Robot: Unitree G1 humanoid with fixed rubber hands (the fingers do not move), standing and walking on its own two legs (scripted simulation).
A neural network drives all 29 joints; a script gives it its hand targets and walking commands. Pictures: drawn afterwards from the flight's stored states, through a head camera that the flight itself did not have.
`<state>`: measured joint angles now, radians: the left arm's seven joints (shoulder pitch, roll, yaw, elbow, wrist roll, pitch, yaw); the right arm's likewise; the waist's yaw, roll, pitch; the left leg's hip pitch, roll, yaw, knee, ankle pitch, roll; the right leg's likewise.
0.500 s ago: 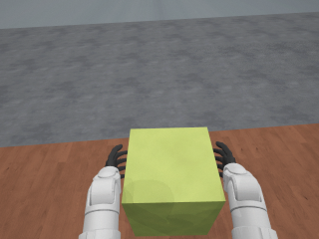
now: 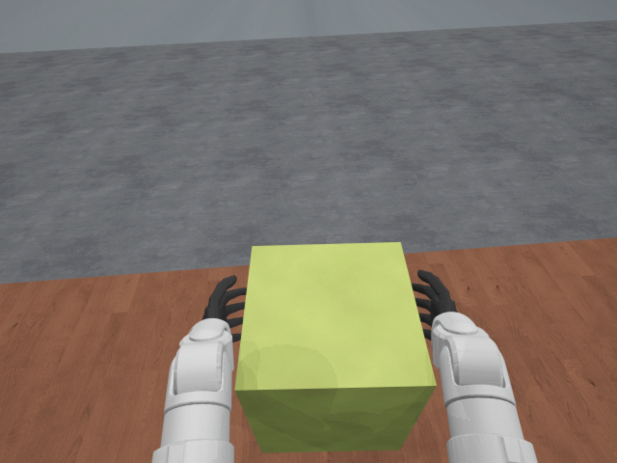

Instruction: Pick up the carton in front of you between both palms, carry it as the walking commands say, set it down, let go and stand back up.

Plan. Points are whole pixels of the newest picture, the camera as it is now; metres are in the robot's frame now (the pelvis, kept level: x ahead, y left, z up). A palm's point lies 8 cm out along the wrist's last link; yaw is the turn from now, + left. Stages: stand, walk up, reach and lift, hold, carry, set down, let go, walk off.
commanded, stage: hold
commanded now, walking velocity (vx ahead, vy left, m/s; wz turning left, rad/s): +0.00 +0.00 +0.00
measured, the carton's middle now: (328, 351) +0.30 +0.00 -0.02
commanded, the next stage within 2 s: carry in 0.62 s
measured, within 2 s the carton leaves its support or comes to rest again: neither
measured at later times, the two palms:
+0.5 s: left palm (216, 332) +0.29 +0.15 +0.05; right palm (442, 326) +0.29 -0.15 +0.05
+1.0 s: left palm (229, 275) +0.35 +0.14 +0.08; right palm (440, 264) +0.37 -0.16 +0.08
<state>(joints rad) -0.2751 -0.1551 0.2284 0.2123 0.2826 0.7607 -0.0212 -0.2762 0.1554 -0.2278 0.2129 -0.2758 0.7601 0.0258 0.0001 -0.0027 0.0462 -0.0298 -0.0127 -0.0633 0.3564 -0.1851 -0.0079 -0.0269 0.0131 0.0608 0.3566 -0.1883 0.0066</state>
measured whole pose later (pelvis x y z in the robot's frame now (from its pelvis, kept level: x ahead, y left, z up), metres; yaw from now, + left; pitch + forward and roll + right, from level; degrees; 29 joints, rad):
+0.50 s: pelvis +0.00 +0.00 +0.00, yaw +0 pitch -8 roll +0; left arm -0.25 -0.15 0.20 0.18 0.27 0.77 -0.02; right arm -0.25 0.15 -0.20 0.18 -0.27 0.77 0.02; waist 0.00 0.00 0.05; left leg -0.03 -0.01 -0.06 0.35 -0.18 -0.01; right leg -0.03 0.01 0.06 0.35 -0.19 0.01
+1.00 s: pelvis +0.08 -0.01 +0.00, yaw +1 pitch +5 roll +2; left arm -0.17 -0.13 0.10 -0.18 0.14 1.07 0.08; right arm -0.18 0.10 -0.12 -0.17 -0.10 1.07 -0.05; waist 0.01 -0.03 -0.17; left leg -0.41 0.02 0.11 0.63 -0.39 0.00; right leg -0.16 -0.05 -0.04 0.36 -0.29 0.00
